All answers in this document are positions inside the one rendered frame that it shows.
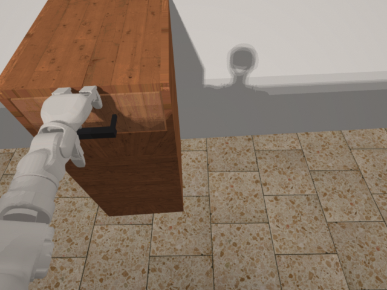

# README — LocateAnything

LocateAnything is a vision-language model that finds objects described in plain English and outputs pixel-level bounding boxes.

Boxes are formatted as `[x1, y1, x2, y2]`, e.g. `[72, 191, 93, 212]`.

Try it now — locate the cabinet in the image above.
[0, 0, 184, 216]

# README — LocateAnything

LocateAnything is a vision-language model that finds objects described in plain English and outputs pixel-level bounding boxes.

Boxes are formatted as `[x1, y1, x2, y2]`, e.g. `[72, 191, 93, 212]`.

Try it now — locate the left robot hand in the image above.
[41, 86, 102, 167]

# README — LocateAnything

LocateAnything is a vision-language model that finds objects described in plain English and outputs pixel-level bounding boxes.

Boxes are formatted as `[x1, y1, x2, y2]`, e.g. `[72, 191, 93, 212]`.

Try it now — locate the robot left forearm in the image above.
[0, 122, 77, 224]

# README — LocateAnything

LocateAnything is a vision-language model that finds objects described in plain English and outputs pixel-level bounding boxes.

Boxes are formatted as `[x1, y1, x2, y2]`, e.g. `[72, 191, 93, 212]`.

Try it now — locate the drawer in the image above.
[11, 91, 166, 132]

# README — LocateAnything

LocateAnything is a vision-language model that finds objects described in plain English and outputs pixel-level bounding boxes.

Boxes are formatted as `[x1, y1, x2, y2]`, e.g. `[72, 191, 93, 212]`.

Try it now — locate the handle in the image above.
[77, 114, 117, 140]

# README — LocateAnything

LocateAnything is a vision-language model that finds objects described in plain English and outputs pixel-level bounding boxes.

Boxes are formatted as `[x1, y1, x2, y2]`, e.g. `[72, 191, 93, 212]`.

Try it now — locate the left robot upper arm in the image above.
[0, 220, 55, 290]

